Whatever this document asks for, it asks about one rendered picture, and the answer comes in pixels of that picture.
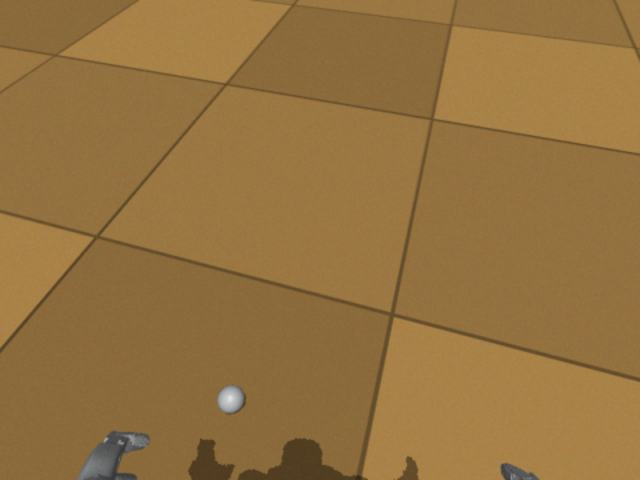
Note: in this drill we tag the right robot hand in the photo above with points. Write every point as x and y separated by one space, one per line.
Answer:
511 472

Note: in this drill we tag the left robot hand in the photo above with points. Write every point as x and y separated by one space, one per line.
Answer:
104 460

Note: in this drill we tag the ball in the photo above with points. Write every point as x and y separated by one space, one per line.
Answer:
230 399

